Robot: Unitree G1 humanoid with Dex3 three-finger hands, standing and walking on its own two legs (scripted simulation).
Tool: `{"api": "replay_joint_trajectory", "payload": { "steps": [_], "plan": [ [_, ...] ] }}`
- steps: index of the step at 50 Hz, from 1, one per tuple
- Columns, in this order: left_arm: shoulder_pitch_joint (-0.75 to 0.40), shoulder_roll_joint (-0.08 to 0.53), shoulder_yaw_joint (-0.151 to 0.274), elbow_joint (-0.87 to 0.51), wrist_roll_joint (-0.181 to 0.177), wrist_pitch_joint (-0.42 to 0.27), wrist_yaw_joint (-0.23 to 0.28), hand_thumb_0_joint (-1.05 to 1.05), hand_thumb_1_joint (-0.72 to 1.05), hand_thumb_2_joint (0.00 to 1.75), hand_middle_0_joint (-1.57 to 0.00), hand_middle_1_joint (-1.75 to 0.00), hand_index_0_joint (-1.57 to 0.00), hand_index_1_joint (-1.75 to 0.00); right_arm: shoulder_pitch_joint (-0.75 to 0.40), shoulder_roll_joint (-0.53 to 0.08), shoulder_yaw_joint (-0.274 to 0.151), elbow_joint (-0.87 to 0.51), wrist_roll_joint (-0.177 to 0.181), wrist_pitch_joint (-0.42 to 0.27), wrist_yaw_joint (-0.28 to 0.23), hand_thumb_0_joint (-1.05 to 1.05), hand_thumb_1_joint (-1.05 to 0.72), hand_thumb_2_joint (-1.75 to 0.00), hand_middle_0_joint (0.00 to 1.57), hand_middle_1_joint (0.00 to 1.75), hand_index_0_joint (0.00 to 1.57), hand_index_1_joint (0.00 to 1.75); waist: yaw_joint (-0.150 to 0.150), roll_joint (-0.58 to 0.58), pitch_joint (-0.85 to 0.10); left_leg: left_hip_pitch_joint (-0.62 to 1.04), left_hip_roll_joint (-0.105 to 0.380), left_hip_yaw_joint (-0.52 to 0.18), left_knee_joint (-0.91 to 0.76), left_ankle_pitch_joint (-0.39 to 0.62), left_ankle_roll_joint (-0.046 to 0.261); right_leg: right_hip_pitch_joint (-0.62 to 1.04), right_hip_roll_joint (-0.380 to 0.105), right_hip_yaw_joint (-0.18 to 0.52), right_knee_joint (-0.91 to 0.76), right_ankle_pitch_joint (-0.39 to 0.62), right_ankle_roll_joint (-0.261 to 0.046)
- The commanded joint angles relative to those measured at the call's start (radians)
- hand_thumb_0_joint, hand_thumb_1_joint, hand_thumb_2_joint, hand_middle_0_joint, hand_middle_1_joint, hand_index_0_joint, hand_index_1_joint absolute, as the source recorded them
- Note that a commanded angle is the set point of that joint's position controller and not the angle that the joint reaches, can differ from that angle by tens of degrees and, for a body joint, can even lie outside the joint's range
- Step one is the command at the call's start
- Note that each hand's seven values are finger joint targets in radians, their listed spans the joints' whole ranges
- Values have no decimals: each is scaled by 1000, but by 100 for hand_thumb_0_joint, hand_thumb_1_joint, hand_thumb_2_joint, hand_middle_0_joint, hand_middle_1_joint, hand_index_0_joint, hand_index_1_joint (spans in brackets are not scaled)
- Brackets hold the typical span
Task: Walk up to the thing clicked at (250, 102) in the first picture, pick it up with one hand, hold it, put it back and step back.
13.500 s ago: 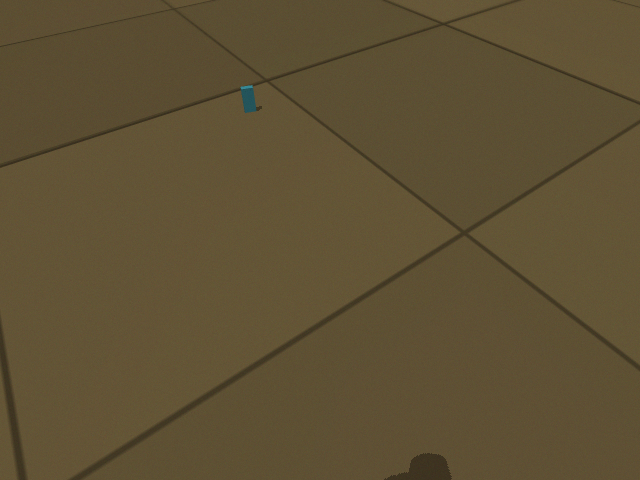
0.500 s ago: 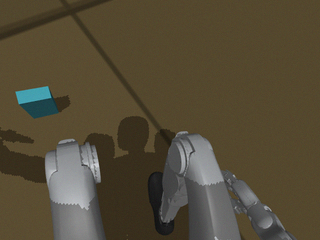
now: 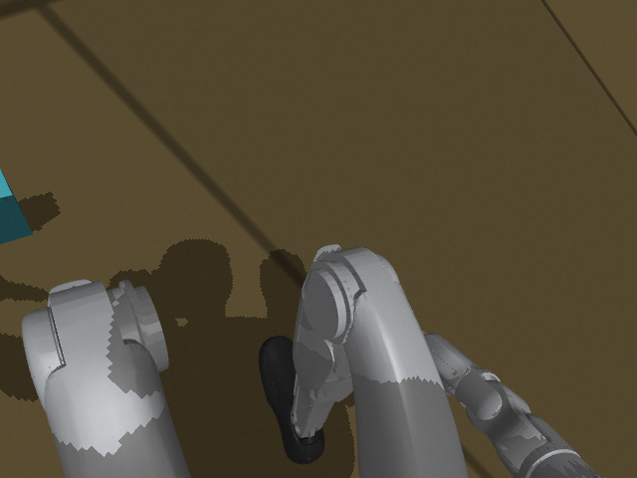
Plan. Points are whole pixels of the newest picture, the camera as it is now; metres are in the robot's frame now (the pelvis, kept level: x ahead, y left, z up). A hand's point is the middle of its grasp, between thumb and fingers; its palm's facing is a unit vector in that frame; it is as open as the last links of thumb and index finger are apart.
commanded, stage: close in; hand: left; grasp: from the side
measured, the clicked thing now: out of the picture +0.44 +0.30 -0.21
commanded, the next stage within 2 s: rest palm in 0.60 s
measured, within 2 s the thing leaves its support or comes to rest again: neither
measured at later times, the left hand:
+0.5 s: hand out of the picture +0.40 +0.31 -0.17, palm faces +0.35 -0.94 +0.03, open 17.7 cm
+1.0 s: hand out of the picture +0.41 +0.30 -0.18, palm faces +0.38 -0.93 +0.01, open 16.9 cm
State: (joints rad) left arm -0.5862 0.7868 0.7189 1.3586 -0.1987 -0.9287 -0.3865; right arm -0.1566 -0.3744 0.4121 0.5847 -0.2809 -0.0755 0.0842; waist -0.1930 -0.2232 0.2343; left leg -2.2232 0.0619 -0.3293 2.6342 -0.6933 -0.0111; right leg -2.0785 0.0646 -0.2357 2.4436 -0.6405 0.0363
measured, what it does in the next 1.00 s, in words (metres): stands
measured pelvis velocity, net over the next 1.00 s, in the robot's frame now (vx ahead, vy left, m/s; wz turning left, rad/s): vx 0.00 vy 0.01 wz -0.04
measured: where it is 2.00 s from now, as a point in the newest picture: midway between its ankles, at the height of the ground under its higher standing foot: (221, 452)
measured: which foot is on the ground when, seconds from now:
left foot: down 0.00-1.00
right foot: down 0.00-1.00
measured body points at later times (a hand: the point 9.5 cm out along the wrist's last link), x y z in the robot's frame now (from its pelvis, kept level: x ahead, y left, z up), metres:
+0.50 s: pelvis -0.01 +0.01 -0.01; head +0.21 +0.19 +0.34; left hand +0.37 +0.36 -0.17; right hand +0.17 -0.24 -0.04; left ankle +0.08 +0.13 -0.25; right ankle +0.13 -0.11 -0.25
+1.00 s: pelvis +0.00 +0.01 -0.01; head +0.22 +0.19 +0.33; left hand +0.38 +0.35 -0.18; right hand +0.18 -0.23 -0.04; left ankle +0.08 +0.13 -0.25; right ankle +0.13 -0.11 -0.25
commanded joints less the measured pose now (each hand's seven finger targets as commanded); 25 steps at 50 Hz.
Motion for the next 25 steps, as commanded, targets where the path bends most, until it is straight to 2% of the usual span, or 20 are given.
{"api": "replay_joint_trajectory", "payload": {
  "steps": [1,2,3,6,7,8,9,10,11,15,16,19,21,23,24,25],
  "plan": [
    [-156,318,14,-163,20,-123,65,0,-60,0,-8,-6,-9,-4,44,-332,-108,-26,-14,13,-11,0,-95,-91,20,30,20,30,-39,476,-567,350,31,115,-312,37,0,251,33,-70,-211,87,-47],
    [-177,311,-10,-170,22,-132,69,0,-60,0,-7,-6,-9,-4,36,-334,-105,-27,-15,11,-9,0,-95,-91,20,30,20,30,-53,479,-549,334,31,115,-307,7,4,243,35,-71,-215,71,-46],
    [-156,287,-15,-139,17,-133,76,0,-59,0,-7,-6,-8,-4,40,-340,-104,-26,-17,11,-8,0,-95,-91,20,30,20,30,-65,469,-540,335,30,111,-307,4,4,244,35,-76,-215,72,-43],
    [-165,223,-83,-121,7,-143,86,0,-61,0,-7,-5,-8,-3,24,-340,-95,-40,-20,5,-2,0,-95,-91,20,30,20,30,-81,453,-526,328,29,104,-309,-19,4,228,39,-86,-217,62,-44],
    [-153,218,-91,-99,1,-146,87,0,-61,0,-7,-6,-9,-4,21,-346,-95,-41,-21,7,-1,0,-95,-91,20,30,20,30,-90,436,-510,317,30,95,-312,-32,5,215,39,-94,-215,51,-42],
    [-134,224,-95,-95,2,-150,89,0,-61,0,-7,-6,-8,-4,20,-350,-96,-39,-25,9,-2,0,-95,-91,20,30,20,30,-88,437,-508,329,33,88,-314,-24,2,207,39,-98,-206,56,-44],
    [-141,202,-127,-92,0,-156,89,0,-61,0,-7,-6,-8,-4,12,-350,-89,-46,-30,9,0,0,-95,-91,20,30,20,30,-94,437,-505,331,34,84,-312,-7,1,211,39,-99,-200,70,-44],
    [-138,202,-122,-80,-3,-162,95,0,-61,0,-7,-5,-8,-4,23,-355,-90,-35,-30,13,0,0,-96,-91,20,30,20,30,-101,435,-508,348,34,74,-313,10,-4,206,39,-104,-191,84,-44],
    [-150,188,-142,-91,-5,-170,101,0,-61,0,-7,-6,-8,-4,14,-352,-81,-44,-32,14,3,0,-95,-91,20,30,20,30,-102,440,-503,345,32,69,-313,17,-5,210,39,-108,-186,90,-44],
    [-156,197,-119,-90,-21,-202,134,0,-61,0,-7,-5,-8,-4,16,-362,-71,-43,-39,21,8,0,-95,-91,20,30,20,30,-97,456,-494,375,35,50,-314,43,-14,216,40,-115,-171,116,-44],
    [-143,216,-105,-80,-18,-212,143,0,-61,0,-7,-5,-8,-4,15,-364,-66,-43,-40,26,8,0,-94,-91,20,30,20,30,-89,462,-487,374,35,47,-315,47,-16,219,40,-116,-165,119,-44],
    [-152,223,-104,-75,0,-232,170,0,-61,0,-7,-4,-8,-3,11,-360,-55,-41,-54,34,9,0,-94,-91,20,30,20,30,-95,485,-475,377,37,55,-304,73,-17,241,40,-112,-167,143,-44],
    [-160,252,-96,-87,17,-242,188,0,-61,1,-7,-5,-7,-4,7,-361,-51,-41,-60,41,11,0,-94,-91,20,30,20,30,-95,499,-462,366,38,58,-306,65,-15,246,41,-112,-169,138,-45],
    [-126,268,-87,-78,36,-245,207,0,-60,3,-6,-5,-7,-5,6,-361,-48,-42,-67,50,14,0,-94,-91,20,30,20,30,-84,514,-465,375,39,60,-311,64,-18,253,44,-114,-170,135,-47],
    [-133,253,-90,-96,37,-250,210,0,-57,3,-6,-4,-6,-4,9,-362,-48,-41,-73,53,15,0,-94,-91,20,30,20,30,-89,529,-485,409,43,56,-310,94,-24,262,43,-115,-166,160,-46],
    [-147,233,-109,-96,38,-252,212,0,-57,2,-6,-4,-6,-3,2,-365,-48,-41,-74,55,16,0,-94,-91,20,30,20,30,-104,533,-473,403,42,48,-315,79,-24,243,42,-120,-162,149,-46]
  ]
}}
